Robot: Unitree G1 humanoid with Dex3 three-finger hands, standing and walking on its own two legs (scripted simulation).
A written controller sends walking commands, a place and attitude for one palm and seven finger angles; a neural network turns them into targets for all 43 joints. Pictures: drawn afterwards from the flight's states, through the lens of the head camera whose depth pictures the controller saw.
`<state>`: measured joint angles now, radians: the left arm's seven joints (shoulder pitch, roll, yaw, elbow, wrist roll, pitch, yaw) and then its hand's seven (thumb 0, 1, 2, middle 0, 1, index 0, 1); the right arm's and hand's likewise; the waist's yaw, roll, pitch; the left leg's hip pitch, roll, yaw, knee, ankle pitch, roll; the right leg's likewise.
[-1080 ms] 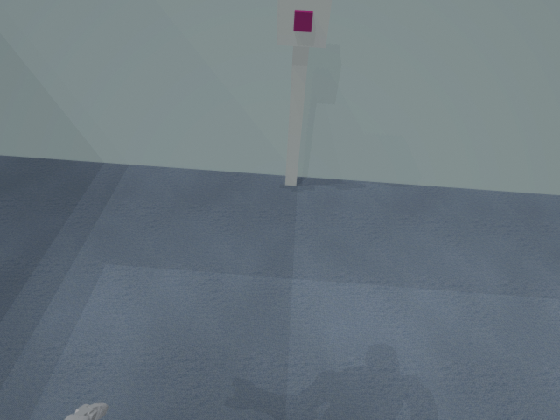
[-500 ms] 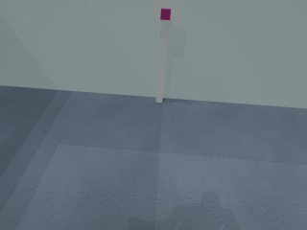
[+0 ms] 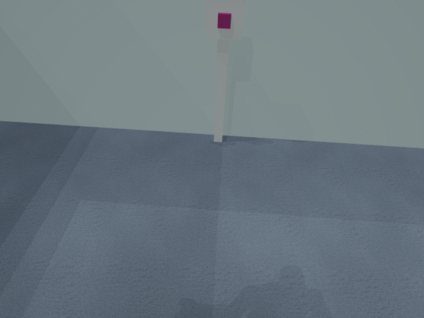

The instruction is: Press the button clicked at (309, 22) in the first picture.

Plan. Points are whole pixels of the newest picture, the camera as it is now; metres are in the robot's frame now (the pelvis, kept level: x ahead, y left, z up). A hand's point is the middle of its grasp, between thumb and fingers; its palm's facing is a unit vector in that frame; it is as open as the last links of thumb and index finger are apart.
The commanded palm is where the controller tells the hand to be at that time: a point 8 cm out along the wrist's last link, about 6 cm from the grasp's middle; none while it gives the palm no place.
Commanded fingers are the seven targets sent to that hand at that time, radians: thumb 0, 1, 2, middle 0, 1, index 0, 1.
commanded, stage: look at it before walking up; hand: left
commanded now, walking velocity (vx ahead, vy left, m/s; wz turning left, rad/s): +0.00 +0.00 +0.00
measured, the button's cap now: (224, 20) +1.35 +0.01 +0.04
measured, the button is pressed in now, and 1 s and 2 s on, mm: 0 0 0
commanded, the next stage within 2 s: walk to a spot facing it in 0.46 s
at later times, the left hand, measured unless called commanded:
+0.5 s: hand out of the picture +0.08 +0.25 -0.16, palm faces -0.02 -0.94 -0.34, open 7.4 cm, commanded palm none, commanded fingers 0.00 0.90 0.90 -0.20 -0.30 -0.20 -0.30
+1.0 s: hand out of the picture +0.04 +0.16 -0.19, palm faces -0.02 -0.98 -0.18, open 7.4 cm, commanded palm none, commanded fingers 0.00 0.90 0.90 -0.20 -0.30 -0.20 -0.30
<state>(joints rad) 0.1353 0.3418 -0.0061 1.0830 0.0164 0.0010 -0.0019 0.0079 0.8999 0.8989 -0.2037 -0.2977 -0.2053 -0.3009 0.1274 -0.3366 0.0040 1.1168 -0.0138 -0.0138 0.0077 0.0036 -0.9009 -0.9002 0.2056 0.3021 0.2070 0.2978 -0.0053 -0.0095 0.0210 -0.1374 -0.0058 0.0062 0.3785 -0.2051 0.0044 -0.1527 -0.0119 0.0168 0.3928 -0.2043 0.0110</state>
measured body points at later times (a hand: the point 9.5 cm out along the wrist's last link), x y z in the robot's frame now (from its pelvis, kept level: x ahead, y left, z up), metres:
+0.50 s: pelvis +0.01 +0.00 +0.00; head +0.01 +0.00 +0.45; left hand +0.08 +0.30 -0.13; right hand +0.09 -0.30 -0.13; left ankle +0.00 +0.12 -0.74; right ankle +0.01 -0.13 -0.74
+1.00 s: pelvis +0.08 -0.01 -0.02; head +0.09 -0.01 +0.43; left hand +0.04 +0.22 -0.17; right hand +0.07 -0.26 -0.17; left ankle +0.05 +0.10 -0.69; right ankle +0.01 -0.13 -0.74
